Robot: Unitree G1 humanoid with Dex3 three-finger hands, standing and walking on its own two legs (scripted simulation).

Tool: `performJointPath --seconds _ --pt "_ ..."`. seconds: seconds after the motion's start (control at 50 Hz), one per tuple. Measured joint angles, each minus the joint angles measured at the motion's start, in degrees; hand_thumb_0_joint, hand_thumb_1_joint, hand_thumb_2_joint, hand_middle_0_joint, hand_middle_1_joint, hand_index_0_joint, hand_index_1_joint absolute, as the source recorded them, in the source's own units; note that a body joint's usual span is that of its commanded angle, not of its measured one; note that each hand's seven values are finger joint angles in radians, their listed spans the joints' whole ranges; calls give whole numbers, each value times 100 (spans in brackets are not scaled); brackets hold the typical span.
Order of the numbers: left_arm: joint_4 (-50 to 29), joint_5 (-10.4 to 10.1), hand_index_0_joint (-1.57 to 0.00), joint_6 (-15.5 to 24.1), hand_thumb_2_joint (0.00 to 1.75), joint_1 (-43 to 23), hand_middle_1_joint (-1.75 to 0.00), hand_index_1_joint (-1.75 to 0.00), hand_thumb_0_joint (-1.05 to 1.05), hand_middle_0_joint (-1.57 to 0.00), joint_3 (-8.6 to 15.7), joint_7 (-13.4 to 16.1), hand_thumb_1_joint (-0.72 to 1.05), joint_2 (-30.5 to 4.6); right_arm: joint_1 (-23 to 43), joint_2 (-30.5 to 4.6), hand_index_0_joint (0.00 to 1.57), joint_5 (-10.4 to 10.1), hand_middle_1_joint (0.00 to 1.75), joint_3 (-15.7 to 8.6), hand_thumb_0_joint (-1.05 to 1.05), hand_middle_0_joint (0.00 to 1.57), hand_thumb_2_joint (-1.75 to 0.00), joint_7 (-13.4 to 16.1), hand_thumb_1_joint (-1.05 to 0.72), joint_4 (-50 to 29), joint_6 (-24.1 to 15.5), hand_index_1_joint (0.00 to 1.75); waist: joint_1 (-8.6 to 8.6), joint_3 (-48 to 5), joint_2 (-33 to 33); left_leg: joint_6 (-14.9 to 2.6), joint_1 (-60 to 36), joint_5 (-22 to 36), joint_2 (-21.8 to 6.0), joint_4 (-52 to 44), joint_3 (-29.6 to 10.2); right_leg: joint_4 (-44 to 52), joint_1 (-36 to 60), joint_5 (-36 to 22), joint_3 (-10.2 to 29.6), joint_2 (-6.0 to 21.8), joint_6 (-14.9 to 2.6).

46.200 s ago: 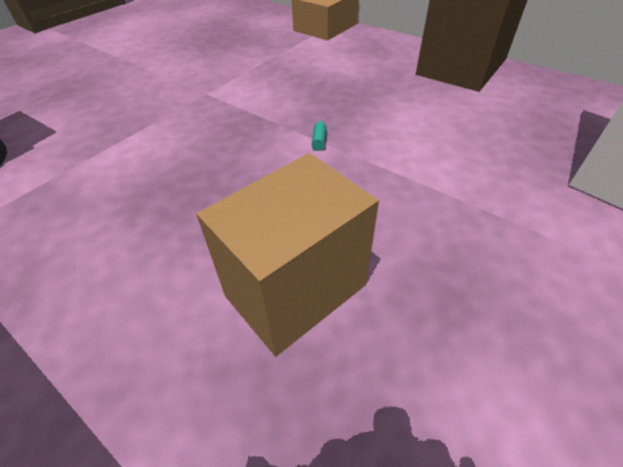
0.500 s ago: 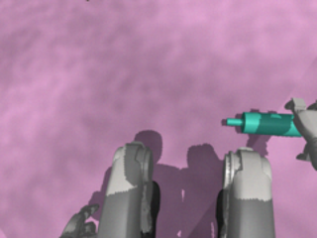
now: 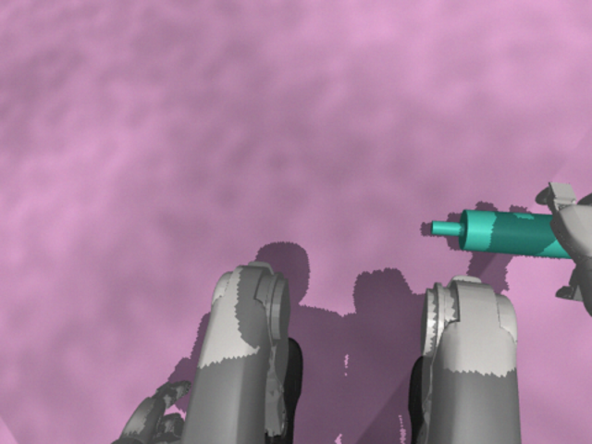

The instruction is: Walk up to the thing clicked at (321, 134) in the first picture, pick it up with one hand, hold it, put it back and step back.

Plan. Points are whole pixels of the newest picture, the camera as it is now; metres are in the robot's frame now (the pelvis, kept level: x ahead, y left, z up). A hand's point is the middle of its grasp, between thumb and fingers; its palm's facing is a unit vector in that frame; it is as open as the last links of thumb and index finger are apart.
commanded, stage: approach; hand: right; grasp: from above
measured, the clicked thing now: (499, 232) +0.43 -0.27 -0.29
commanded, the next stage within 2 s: rest palm in 0.82 s
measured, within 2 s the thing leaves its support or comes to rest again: neither
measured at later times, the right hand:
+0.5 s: hand (535, 222) +0.42 -0.29 -0.19, palm faces -0.45 +0.11 -0.89, open 13.9 cm
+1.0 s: hand (537, 222) +0.42 -0.29 -0.19, palm faces -0.33 +0.09 -0.94, open 14.0 cm
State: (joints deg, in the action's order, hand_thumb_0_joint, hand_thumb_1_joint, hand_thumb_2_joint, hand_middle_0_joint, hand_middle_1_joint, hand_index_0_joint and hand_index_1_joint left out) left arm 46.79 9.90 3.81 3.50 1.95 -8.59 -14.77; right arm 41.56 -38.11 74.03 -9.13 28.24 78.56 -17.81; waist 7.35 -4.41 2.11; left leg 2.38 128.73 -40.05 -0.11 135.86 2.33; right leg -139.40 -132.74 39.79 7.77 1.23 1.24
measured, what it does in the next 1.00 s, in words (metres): stands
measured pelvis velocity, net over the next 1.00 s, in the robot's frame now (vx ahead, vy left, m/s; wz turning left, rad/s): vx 0.00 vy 0.00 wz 0.01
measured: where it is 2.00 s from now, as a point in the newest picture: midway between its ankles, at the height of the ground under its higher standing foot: (350, 429)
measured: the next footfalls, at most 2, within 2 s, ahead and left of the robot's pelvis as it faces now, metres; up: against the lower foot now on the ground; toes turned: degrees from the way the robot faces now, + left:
none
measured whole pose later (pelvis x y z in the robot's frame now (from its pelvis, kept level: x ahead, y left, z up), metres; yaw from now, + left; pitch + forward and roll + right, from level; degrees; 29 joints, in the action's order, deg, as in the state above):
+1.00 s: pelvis +0.00 +0.00 -0.01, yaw +1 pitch +31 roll +7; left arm 45.5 10.9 5.2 2.5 0.0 -9.4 -15.9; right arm 48.0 -38.6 78.3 -9.6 36.0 84.5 -14.1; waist 12.7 -4.0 3.4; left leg 2.6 129.3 -39.1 0.1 136.6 2.8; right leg -140.9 -134.1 38.8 8.5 0.8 1.1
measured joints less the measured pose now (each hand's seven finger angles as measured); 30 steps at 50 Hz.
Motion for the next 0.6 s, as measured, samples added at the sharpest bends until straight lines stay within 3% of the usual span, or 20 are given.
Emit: performJointPath --seconds 0.1,0.2,0.3,0.38,0.5,0.54,0.6 --pt "43 26 -20 77 89 30 -30 -30 1 -20 -38 21 89 3 300 -40 7 43 99 295 0 8 -104 72 55 117 51 101 81 -2 42 1 69 18 -3 47 -14 -36 -68 -28 -9 -12 5" --pt "55 48 -20 157 89 63 -30 -30 1 -20 -138 36 89 1 823 24 7 61 100 487 0 8 -103 238 55 453 264 101 274 0 31 2 121 39 7 36 3 -44 -126 -36 10 -7 6" --pt "-32 88 -20 182 89 117 -30 -30 1 -20 -293 15 89 -30 1203 20 8 57 102 285 0 7 -102 320 53 920 569 102 539 76 -53 5 156 68 52 -10 56 -53 -156 -5 68 33 0" --pt "-76 95 -20 149 89 222 -30 -30 1 -20 -372 -38 89 -81 1138 11 9 -8 103 55 0 7 -100 227 51 906 766 102 641 198 -130 4 155 61 74 -8 60 -62 -134 30 75 57 4" --pt "-58 57 -20 24 89 369 -30 -30 1 -20 -314 -123 90 -85 511 32 10 -319 106 -284 0 7 -99 -87 50 229 770 103 478 319 -209 9 103 47 94 18 57 -80 -48 69 78 76 12" --pt "-46 44 -20 -13 89 417 -30 -30 1 -20 -233 -142 90 -59 272 59 10 -432 106 -241 0 7 -99 -223 50 -61 723 104 363 278 -228 3 85 36 75 14 39 -54 -32 56 55 60 16" --pt "-38 -11 -20 -54 89 441 -30 -30 1 -20 -124 -137 90 -25 45 77 10 -517 106 9 0 8 -99 -435 51 -353 600 104 171 187 -234 4 35 31 47 -26 13 9 7 26 18 38 7"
